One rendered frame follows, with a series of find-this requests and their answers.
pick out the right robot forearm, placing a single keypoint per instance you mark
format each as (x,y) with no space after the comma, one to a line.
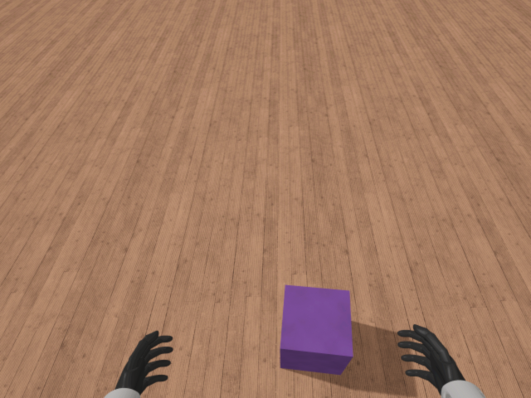
(461,389)

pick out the right robot hand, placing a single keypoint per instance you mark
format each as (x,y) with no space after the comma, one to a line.
(442,367)

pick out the left robot hand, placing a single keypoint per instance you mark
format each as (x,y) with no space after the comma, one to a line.
(137,368)

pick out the carton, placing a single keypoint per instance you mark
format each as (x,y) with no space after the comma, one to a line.
(316,333)

